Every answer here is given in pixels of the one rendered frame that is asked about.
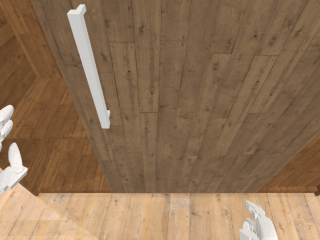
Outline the robot left hand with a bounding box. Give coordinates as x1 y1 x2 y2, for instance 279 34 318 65
0 105 28 196

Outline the robot right hand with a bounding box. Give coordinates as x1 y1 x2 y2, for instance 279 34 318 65
239 200 279 240

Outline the wardrobe door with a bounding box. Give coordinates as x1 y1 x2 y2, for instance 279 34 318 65
31 0 320 193
263 133 320 187

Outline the handle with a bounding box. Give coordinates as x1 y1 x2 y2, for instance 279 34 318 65
67 4 110 129

